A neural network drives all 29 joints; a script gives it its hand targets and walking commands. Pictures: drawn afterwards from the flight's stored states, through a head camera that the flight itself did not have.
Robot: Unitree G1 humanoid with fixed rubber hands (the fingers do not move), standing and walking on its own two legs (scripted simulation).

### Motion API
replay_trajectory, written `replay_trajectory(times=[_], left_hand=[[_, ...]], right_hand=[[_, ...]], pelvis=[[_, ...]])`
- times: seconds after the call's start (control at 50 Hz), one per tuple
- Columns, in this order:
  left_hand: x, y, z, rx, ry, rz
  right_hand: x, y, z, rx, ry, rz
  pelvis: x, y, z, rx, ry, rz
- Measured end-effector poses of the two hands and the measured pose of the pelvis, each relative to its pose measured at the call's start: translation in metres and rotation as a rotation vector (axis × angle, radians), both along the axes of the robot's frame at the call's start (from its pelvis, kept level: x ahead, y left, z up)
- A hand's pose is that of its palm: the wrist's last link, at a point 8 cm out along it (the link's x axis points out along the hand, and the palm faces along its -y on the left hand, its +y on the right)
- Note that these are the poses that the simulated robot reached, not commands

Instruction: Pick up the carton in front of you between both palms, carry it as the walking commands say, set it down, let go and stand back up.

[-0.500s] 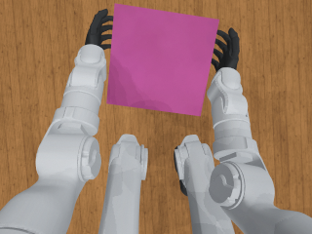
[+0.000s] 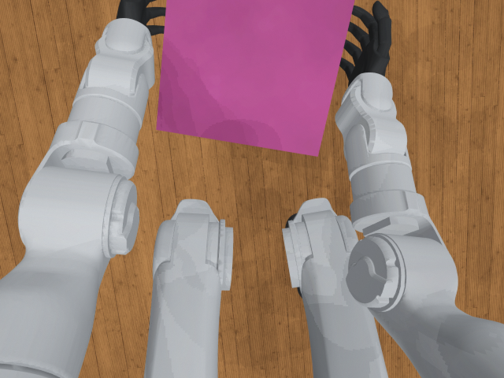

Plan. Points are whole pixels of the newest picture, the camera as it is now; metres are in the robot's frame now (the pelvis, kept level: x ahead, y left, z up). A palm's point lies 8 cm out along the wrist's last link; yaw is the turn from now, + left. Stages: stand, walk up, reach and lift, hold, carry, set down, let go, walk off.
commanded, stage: set down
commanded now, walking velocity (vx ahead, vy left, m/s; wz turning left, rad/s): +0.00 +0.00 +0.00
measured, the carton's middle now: (248, 69) +0.51 +0.03 -0.25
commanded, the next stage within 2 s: none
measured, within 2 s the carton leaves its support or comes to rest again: rests again in 0.48 s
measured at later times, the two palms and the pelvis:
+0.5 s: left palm (139, 22) +0.54 +0.18 -0.17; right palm (366, 65) +0.51 -0.12 -0.16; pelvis +0.00 +0.00 -0.01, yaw -1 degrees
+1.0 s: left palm (134, 39) +0.53 +0.20 -0.20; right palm (365, 77) +0.50 -0.13 -0.19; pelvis +0.01 +0.00 -0.02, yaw -1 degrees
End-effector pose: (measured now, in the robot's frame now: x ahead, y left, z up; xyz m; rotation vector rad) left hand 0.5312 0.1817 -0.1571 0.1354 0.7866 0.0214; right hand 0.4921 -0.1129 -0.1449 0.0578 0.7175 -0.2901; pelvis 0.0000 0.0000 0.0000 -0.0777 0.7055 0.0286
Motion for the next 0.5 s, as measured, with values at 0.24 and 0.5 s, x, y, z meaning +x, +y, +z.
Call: replay_trajectory(times=[0.24,0.5], left_hand=[[0.001,-0.002,-0.002,-0.025,0.001,-0.012],[0.009,-0.002,-0.013,-0.05,-0.008,-0.029]], right_hand=[[0.003,-0.007,-0.006,0.008,0.005,0.036],[0.015,-0.007,-0.015,0.012,0.014,0.075]], pelvis=[[-0.004,-0.005,-0.007,0.009,-0.027,-0.008],[0.004,-0.003,-0.008,0.003,-0.01,-0.015]])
